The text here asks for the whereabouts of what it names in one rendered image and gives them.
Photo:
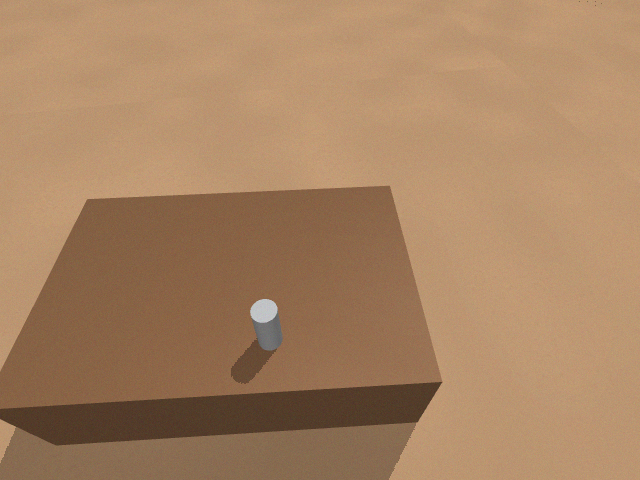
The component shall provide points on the can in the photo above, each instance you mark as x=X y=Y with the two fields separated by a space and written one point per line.
x=265 y=318

